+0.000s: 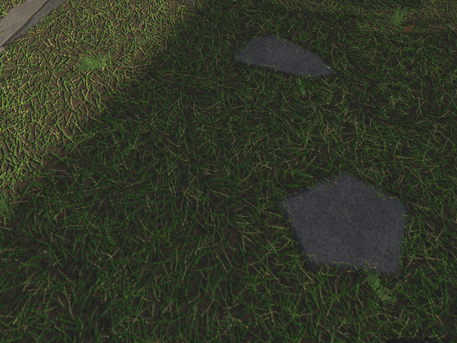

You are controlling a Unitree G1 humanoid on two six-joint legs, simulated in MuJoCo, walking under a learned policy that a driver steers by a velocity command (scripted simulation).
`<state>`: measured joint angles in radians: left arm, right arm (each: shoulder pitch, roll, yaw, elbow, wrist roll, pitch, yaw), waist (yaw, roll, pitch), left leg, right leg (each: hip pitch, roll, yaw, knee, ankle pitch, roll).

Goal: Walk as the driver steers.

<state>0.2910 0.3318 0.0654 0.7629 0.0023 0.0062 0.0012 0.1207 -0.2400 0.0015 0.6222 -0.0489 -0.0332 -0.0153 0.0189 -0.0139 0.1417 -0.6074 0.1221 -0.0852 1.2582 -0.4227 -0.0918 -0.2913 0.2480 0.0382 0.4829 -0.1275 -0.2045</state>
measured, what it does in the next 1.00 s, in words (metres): walks ahead, turning right: left foot, then right foot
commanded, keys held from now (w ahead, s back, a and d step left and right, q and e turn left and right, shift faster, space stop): e+shift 0.30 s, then shift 0.70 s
